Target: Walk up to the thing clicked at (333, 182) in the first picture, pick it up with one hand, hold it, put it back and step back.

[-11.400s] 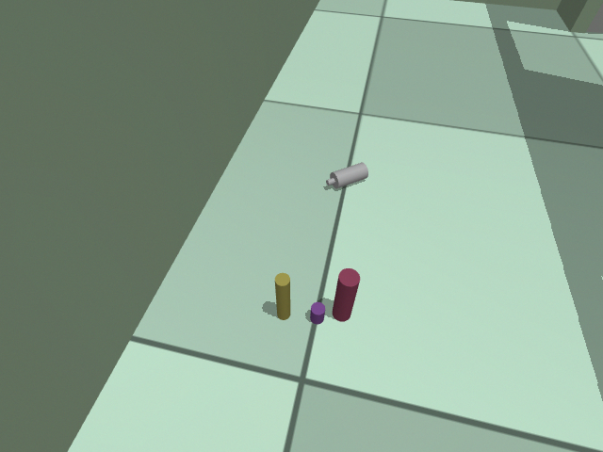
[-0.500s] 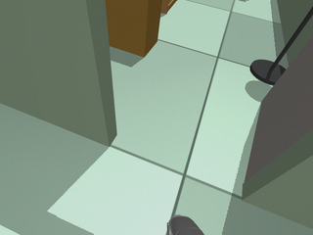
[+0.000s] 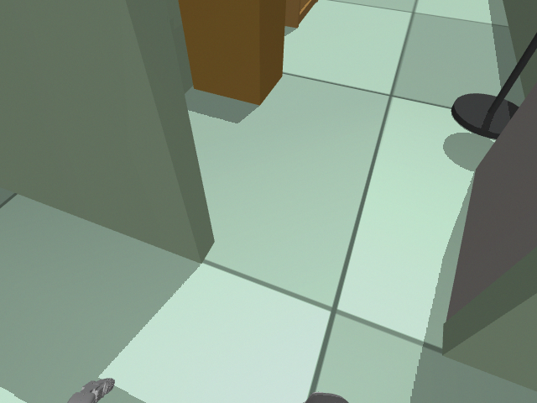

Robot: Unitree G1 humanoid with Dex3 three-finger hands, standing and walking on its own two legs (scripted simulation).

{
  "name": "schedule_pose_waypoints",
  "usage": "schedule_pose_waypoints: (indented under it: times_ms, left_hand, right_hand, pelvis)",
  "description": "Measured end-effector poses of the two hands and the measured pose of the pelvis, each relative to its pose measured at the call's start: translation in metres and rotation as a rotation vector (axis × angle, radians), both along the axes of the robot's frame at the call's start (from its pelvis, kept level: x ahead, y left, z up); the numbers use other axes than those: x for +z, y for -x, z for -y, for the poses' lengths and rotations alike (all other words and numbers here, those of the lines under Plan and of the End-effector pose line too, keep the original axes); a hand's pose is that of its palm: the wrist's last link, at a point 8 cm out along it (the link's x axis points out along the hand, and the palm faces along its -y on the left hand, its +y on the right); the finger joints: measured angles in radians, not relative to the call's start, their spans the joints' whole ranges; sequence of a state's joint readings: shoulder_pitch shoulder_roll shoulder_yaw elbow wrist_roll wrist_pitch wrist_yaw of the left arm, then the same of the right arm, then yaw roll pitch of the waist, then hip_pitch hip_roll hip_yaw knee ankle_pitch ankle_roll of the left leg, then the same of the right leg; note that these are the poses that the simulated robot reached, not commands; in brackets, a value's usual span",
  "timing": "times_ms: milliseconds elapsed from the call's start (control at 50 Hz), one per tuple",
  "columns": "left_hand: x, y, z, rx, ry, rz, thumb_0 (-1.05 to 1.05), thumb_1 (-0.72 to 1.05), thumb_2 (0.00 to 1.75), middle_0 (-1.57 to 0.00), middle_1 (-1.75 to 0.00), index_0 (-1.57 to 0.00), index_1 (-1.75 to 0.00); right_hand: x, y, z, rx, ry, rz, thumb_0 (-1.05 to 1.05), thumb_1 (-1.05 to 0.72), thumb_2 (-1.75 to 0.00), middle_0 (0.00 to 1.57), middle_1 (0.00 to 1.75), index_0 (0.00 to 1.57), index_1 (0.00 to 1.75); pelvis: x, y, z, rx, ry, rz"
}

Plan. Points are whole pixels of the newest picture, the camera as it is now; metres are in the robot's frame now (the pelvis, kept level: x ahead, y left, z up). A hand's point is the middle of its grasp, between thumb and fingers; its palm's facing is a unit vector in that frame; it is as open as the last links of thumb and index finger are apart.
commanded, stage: walk up
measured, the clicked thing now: out of the picture -0.58 +1.28 -0.72
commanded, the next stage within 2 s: stand in 1.04 s
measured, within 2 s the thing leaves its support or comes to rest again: neither
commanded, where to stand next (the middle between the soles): +0.11 -0.01 m, yaw +1 degrees
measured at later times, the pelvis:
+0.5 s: pelvis +0.03 +0.00 +0.02, yaw +1 degrees
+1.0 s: pelvis +0.04 -0.01 +0.02, yaw +2 degrees
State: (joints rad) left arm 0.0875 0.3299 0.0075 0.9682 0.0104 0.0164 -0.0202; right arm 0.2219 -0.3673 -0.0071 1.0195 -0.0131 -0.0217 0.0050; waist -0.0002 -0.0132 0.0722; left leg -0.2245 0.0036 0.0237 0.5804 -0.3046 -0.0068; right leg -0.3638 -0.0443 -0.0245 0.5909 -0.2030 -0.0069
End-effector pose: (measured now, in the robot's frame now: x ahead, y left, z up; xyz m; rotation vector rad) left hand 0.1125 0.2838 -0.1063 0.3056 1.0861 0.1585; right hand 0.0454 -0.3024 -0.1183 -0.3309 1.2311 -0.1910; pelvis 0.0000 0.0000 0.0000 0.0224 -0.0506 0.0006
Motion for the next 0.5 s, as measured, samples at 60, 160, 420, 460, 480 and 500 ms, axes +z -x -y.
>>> schedule_pose_waypoints:
  times_ms: [60, 160, 420, 460, 480, 500]
  left_hand:
    - [-0.001, 0.003, -0.002, 0.012, 0.022, -0.015, 0.00, 0.90, 0.90, -0.21, -0.30, -0.21, -0.30]
    - [-0.006, 0.014, -0.012, 0.045, 0.020, -0.059, 0.00, 0.90, 0.90, -0.21, -0.30, -0.21, -0.30]
    - [0.003, 0.039, -0.018, 0.117, -0.019, -0.179, 0.01, 0.90, 0.90, -0.20, -0.30, -0.20, -0.30]
    - [0.004, 0.038, -0.017, 0.122, -0.023, -0.184, 0.01, 0.90, 0.90, -0.20, -0.30, -0.20, -0.30]
    - [0.005, 0.037, -0.016, 0.123, -0.024, -0.184, 0.01, 0.90, 0.90, -0.20, -0.30, -0.20, -0.30]
    - [0.006, 0.035, -0.016, 0.125, -0.024, -0.182, 0.01, 0.90, 0.90, -0.20, -0.30, -0.21, -0.30]
  right_hand:
    - [0.010, 0.006, 0.003, -0.006, 0.020, -0.028, 0.01, -0.91, -0.90, 0.20, 0.30, 0.21, 0.30]
    - [0.019, 0.002, 0.007, -0.002, 0.043, -0.039, 0.01, -0.91, -0.90, 0.20, 0.30, 0.21, 0.30]
    - [0.015, -0.066, 0.001, 0.042, 0.001, 0.028, 0.01, -0.91, -0.90, 0.20, 0.30, 0.21, 0.30]
    - [0.014, -0.076, -0.001, 0.048, -0.008, 0.039, 0.01, -0.91, -0.90, 0.20, 0.30, 0.21, 0.30]
    - [0.013, -0.080, -0.002, 0.050, -0.012, 0.042, 0.01, -0.91, -0.90, 0.20, 0.30, 0.21, 0.30]
    - [0.013, -0.084, -0.002, 0.053, -0.016, 0.044, 0.01, -0.91, -0.90, 0.20, 0.30, 0.21, 0.30]
  pelvis:
    - [0.005, -0.004, -0.002, 0.000, 0.013, -0.008]
    - [0.009, -0.009, -0.003, 0.003, 0.013, 0.001]
    - [0.014, -0.030, 0.003, 0.019, 0.021, -0.011]
    - [0.015, -0.032, 0.003, 0.022, 0.022, -0.014]
    - [0.015, -0.034, 0.004, 0.023, 0.022, -0.016]
    - [0.015, -0.035, 0.004, 0.024, 0.022, -0.018]
